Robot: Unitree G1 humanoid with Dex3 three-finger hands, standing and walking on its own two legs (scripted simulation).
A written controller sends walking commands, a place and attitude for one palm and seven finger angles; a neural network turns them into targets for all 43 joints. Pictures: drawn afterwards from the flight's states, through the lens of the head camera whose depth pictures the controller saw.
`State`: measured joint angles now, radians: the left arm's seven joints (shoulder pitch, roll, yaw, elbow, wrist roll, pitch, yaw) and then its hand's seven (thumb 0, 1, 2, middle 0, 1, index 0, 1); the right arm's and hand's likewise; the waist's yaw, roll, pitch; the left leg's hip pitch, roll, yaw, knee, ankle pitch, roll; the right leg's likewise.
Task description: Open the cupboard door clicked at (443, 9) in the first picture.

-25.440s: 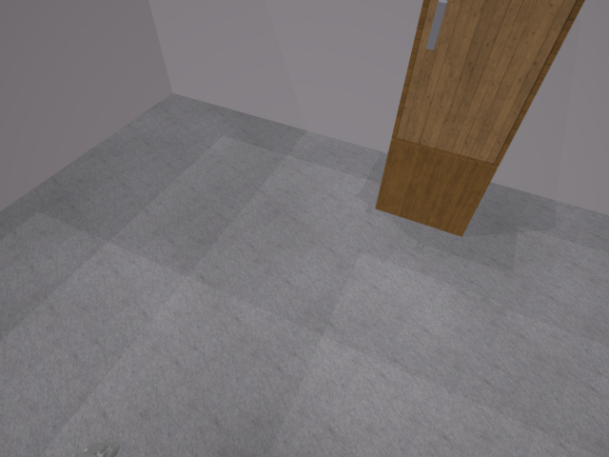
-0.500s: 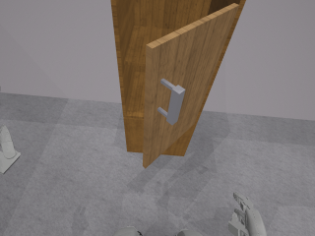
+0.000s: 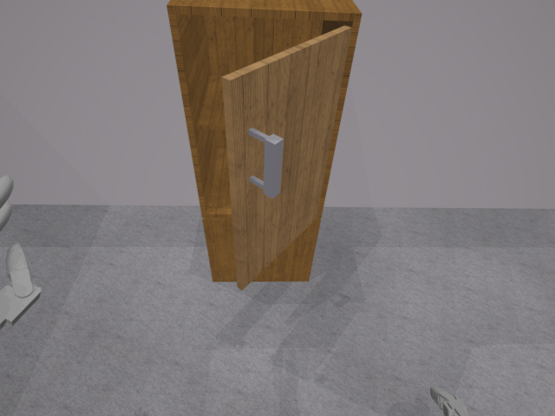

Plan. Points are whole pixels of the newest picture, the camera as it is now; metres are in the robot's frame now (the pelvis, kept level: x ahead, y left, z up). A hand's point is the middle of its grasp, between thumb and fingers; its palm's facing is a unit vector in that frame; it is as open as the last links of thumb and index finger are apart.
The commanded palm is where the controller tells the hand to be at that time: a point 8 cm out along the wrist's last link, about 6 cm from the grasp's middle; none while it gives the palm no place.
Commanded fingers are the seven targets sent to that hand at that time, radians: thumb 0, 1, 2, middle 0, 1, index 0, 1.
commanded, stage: stop stepping back and stand still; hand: left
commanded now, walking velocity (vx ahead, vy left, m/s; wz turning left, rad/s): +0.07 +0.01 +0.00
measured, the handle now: (263, 163) +0.53 +0.06 +0.09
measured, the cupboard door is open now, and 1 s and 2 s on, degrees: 49 49 49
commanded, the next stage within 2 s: let the arm hang, fingers relaxed in 0.44 s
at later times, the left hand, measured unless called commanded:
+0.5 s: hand out of the picture +0.15 +0.28 +0.17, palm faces +0.50 -0.78 -0.38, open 7.4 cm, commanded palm +0.09 +0.31 +0.19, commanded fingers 0.00 0.90 0.90 -0.20 -0.30 -0.20 -0.30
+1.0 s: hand out of the picture -0.07 +0.19 -0.16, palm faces +0.09 -0.97 -0.23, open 7.0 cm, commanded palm none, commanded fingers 0.00 0.90 0.90 -0.20 -0.30 -0.20 -0.30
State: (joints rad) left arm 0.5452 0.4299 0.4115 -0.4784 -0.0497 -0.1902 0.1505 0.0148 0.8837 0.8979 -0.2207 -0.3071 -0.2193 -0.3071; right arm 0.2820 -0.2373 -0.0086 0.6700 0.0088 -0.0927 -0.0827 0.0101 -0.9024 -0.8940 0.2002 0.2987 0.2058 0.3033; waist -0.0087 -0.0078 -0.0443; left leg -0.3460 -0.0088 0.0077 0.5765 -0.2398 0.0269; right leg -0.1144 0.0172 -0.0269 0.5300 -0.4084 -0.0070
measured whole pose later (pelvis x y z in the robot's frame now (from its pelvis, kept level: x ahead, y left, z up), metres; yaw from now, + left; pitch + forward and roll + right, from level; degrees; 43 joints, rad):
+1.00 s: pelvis -0.04 +0.00 +0.01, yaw +4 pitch -2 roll -1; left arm 0.29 0.20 0.02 1.08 0.01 0.02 0.03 -0.02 0.98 0.90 -0.21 -0.30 -0.21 -0.30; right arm 0.29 -0.17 0.00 1.09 -0.03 0.03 -0.03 0.01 -0.91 -0.89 0.20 0.30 0.20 0.30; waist -0.01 0.01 0.08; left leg -0.27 0.01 0.00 0.48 -0.18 0.00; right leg -0.12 0.02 -0.08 0.44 -0.29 -0.03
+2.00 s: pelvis -0.03 -0.01 +0.01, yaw +3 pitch -2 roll +0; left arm 0.31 0.12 0.01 1.16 0.01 -0.01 0.04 0.01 0.91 0.90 -0.20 -0.30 -0.20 -0.30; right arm 0.28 -0.12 0.00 1.15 -0.02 0.01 -0.04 0.00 -0.91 -0.89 0.20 0.30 0.20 0.30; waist -0.01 0.02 0.06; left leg -0.23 0.01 0.01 0.44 -0.18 -0.01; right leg -0.10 0.02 -0.07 0.43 -0.30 -0.04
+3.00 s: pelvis -0.04 -0.03 +0.00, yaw -17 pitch +0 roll +1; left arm 0.14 0.23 0.08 0.92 0.03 0.02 0.01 0.01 0.91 0.90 -0.20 -0.30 -0.20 -0.30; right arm 0.14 -0.24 -0.07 0.95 -0.02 0.06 -0.02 0.00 -0.91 -0.89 0.20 0.30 0.20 0.30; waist 0.01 0.05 0.14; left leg -0.44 0.10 0.08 1.02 -0.50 -0.05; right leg -0.33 0.00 0.00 0.65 -0.33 -0.02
